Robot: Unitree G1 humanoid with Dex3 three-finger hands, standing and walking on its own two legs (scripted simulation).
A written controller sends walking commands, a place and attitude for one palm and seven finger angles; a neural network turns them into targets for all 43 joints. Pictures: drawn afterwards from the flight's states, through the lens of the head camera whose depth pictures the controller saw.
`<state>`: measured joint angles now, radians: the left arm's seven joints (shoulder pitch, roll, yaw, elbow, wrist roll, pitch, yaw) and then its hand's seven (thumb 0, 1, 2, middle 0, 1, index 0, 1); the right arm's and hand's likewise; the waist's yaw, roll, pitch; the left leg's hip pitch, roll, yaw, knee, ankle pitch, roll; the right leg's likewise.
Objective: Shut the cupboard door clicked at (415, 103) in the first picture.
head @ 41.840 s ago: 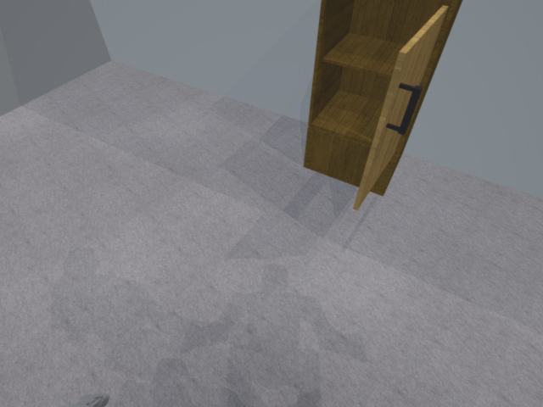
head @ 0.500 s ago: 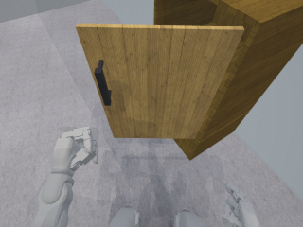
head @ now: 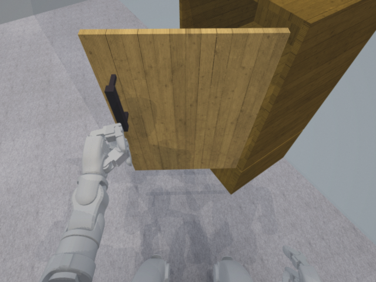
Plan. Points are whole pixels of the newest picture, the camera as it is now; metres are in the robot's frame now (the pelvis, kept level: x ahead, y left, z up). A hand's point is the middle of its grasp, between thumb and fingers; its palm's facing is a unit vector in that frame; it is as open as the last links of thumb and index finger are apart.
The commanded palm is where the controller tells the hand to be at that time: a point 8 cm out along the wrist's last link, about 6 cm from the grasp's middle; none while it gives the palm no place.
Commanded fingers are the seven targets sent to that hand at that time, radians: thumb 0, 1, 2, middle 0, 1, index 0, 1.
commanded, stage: bring the fist close to the handle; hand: left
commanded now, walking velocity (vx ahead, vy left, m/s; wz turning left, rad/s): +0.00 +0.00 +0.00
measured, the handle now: (119, 104) +0.51 +0.19 +0.04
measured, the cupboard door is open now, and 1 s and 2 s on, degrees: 57 57 43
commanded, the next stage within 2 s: push the door shut along its arc in 0.52 s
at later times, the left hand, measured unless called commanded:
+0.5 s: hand (131, 140) +0.40 +0.14 +0.05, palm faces +0.07 -1.00 -0.02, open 3.1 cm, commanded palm +0.38 +0.19 +0.05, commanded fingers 0.00 0.90 0.90 -1.30 -1.50 -1.30 -1.50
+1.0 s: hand (132, 122) +0.45 +0.14 +0.05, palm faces -0.04 -1.00 -0.03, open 3.1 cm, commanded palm +0.43 +0.19 +0.05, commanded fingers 0.00 0.90 0.90 -1.30 -1.50 -1.30 -1.50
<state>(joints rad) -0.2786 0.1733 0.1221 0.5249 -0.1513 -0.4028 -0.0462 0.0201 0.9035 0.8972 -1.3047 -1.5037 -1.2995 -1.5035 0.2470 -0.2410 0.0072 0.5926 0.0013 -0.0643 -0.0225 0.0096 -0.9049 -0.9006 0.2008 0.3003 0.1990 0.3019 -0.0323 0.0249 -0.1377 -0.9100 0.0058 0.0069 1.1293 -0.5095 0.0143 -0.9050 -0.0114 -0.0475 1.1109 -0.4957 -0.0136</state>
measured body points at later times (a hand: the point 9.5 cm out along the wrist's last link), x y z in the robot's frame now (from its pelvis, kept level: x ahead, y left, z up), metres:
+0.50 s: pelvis -0.01 +0.00 +0.00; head +0.08 -0.01 +0.44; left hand +0.39 +0.19 +0.05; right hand +0.08 -0.26 -0.12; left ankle +0.02 +0.11 -0.65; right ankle +0.02 -0.11 -0.65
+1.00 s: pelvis -0.01 +0.00 -0.01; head +0.10 +0.00 +0.43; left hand +0.44 +0.20 +0.06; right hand +0.07 -0.26 -0.13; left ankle +0.02 +0.11 -0.65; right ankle +0.02 -0.11 -0.65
